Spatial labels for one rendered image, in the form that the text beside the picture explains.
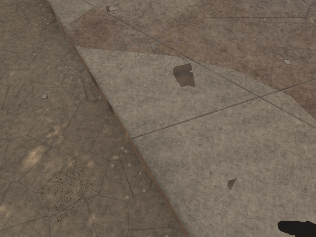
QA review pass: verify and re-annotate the right robot hand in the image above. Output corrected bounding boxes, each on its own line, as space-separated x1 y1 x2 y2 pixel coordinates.
277 220 316 237

